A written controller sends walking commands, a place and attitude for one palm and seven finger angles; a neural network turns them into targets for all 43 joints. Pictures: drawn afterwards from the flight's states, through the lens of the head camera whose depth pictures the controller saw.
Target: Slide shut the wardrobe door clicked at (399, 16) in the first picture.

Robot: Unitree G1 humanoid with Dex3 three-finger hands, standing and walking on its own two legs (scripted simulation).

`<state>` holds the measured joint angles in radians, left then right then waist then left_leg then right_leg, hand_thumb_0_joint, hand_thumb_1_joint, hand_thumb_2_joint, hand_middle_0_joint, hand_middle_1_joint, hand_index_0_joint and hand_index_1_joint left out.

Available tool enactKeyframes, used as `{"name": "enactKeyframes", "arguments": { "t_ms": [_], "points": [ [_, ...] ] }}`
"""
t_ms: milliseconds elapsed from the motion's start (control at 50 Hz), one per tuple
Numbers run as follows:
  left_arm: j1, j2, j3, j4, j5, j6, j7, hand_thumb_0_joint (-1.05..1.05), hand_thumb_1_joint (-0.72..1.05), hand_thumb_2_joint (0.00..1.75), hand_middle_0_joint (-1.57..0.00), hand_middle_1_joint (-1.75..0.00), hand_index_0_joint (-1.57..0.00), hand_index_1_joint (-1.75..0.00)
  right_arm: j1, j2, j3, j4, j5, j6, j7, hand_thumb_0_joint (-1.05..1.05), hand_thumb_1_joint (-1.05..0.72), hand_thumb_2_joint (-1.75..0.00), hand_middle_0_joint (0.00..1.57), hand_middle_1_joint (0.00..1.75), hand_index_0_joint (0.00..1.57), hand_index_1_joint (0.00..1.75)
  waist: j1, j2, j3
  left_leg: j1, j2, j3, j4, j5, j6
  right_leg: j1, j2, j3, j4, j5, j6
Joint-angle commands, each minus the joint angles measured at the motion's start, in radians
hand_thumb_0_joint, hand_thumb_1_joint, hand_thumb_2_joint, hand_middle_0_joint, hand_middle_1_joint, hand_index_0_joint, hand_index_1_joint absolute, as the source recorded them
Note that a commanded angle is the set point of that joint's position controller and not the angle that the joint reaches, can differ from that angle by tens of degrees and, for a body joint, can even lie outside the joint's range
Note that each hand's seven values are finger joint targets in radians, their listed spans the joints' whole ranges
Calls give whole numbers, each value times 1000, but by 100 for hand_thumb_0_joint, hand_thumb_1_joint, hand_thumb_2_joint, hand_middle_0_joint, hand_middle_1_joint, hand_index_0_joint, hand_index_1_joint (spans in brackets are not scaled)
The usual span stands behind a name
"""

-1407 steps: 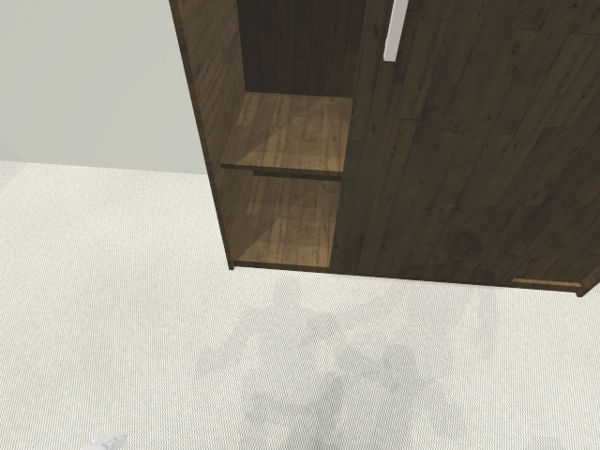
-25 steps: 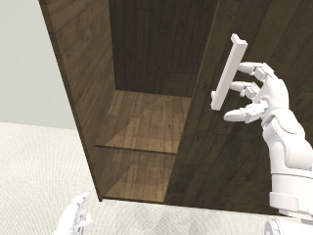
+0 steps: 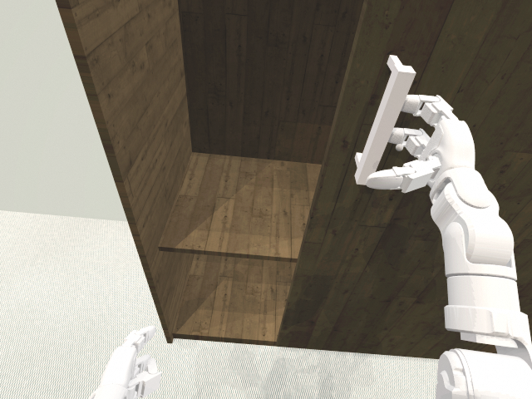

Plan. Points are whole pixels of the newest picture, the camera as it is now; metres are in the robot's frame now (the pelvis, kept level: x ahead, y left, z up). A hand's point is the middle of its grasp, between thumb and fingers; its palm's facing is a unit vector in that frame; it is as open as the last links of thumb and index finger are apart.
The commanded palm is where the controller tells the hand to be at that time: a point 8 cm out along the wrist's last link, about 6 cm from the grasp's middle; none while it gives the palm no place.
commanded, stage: slide the fingers in behind the handle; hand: right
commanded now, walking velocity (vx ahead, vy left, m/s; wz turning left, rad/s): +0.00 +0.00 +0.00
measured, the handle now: (377, 124) +0.46 -0.14 +0.23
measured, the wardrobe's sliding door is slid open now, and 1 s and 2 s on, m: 0.38 0.38 0.38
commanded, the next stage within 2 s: move the hooked fingers beside the handle in 0.30 s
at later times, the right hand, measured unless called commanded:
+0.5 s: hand (398, 155) +0.37 -0.14 +0.24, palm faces +0.06 +1.00 -0.02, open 14.4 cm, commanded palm +0.35 -0.19 +0.24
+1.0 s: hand (403, 154) +0.37 -0.15 +0.24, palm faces +0.04 +1.00 -0.03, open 14.0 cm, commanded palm +0.35 -0.21 +0.24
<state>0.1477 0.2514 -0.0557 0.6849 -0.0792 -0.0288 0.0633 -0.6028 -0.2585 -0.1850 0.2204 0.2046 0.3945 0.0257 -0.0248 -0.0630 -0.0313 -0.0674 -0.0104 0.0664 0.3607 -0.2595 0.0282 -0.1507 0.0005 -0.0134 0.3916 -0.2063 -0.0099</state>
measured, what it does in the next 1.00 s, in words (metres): stands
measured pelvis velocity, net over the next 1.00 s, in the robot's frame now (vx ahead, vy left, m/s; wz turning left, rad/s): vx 0.00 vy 0.00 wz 0.01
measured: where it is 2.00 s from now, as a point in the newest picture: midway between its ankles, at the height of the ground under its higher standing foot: outside the picture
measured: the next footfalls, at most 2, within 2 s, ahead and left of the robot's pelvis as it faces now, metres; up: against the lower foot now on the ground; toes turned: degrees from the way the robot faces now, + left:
none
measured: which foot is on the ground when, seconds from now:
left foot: down 0.00-1.00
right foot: down 0.00-1.00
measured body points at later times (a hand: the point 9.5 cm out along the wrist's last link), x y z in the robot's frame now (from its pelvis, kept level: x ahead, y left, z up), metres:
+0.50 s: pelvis +0.00 +0.00 +0.00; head -0.02 +0.02 +0.45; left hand +0.21 +0.22 -0.08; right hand +0.36 -0.20 +0.24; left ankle -0.04 +0.10 -0.74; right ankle +0.00 -0.11 -0.74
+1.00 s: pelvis +0.00 +0.00 +0.00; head -0.02 +0.03 +0.45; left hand +0.19 +0.23 -0.09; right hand +0.37 -0.21 +0.24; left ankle -0.04 +0.10 -0.74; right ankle +0.00 -0.11 -0.74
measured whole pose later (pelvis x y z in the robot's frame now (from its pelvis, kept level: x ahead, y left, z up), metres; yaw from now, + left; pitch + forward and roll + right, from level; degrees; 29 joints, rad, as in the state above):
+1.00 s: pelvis +0.00 +0.00 +0.00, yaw +1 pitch -2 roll +0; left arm 0.14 0.25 -0.07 0.67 -0.08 -0.01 0.06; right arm -0.52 -0.28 -0.20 0.11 0.23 0.44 0.05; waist -0.02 -0.06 -0.04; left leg -0.06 -0.01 0.05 0.36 -0.26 0.03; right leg -0.14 0.00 -0.02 0.39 -0.21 -0.01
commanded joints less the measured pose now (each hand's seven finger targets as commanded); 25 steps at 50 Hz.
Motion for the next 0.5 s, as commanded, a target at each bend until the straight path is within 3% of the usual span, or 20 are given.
{"name": "enactKeyframes", "arguments": {
  "t_ms": [0, 40, 100, 120, 180, 200, 260, 280, 380, 480],
  "points": [
    [-151, 102, 36, -170, 6, -49, -2, 0, 90, 90, -20, -30, -20, -30, -422, -135, -25, -281, 18, -88, 19, 0, 50, -30, 30, 120, 30, 120, 15, 59, -293, -17, -8, -30, -24, 396, -6, 211, 7, 29, 6, 334, -37],
    [-159, 100, 35, -175, 5, -50, -6, 0, 90, 90, -20, -30, -20, -30, -406, -115, -1, -315, 18, -88, 19, 0, 50, -30, 30, 120, 30, 120, 12, 58, -281, -15, -9, -28, -25, 394, -4, 204, 7, 29, 8, 337, -36],
    [-171, 104, 34, -185, 5, -47, -7, 0, 90, 90, -20, -30, -20, -30, -338, -161, -51, -346, 19, -76, 16, 0, 50, -30, 30, 120, 30, 120, -3, 70, -281, -2, -8, -27, -20, 392, -6, 195, 5, 26, 0, 329, -36],
    [-179, 99, 33, -186, 3, -47, -6, 0, 90, 90, -20, -30, -20, -30, -366, -115, -5, -363, 19, -70, 21, 0, 50, -30, 30, 120, 30, 120, 10, 54, -265, -25, -9, -27, -22, 378, -7, 205, 4, 24, 0, 321, -35],
    [-181, 101, 33, -181, 3, -48, -6, 0, 90, 90, -20, -30, -20, -30, -345, -127, -19, -370, 22, -55, 11, 0, 50, -30, 30, 120, 30, 120, 7, 49, -258, -32, -12, -27, -28, 346, -6, 202, 3, 28, -2, 298, -34],
    [-185, 97, 31, -186, 3, -51, -6, 0, 90, 90, -20, -30, -20, -30, -360, -99, 7, -395, 20, -52, 11, 0, 50, -30, 30, 120, 30, 120, 10, 38, -264, -35, -11, -26, -25, 352, -6, 211, 5, 28, 0, 307, -34],
    [-189, 99, 31, -178, 5, -50, -5, 0, 90, 90, -20, -30, -20, -30, -317, -104, -9, -380, 27, -36, 5, 0, 50, -30, 30, 120, 30, 120, 9, 86, -252, -30, -11, -26, -29, 360, -9, 195, 3, 25, 1, 300, -36],
    [-190, 103, 31, -177, 5, -48, -2, 0, 90, 90, -20, -30, -20, -30, -340, -129, -23, -387, 25, -33, 5, 0, 50, -30, 30, 120, 30, 120, 9, 81, -255, -32, -10, -30, -31, 354, -10, 195, 5, 23, 1, 291, -38],
    [-196, 97, 27, -169, 4, -46, 2, 0, 90, 90, -20, -30, -20, -30, -368, -104, -2, -367, 26, -19, 2, 0, 50, -30, 30, 120, 30, 120, 18, 67, -238, -48, -9, -31, -35, 340, -9, 197, 6, 25, 3, 283, -37],
    [-196, 96, 25, -173, 7, -40, 0, 0, 90, 90, -20, -30, -20, -30, -381, -108, -4, -380, 22, -23, 2, 0, 50, -30, 30, 120, 30, 120, 15, 56, -272, -24, -6, -31, -24, 379, -7, 204, 10, 25, 6, 315, -35]
  ]
}}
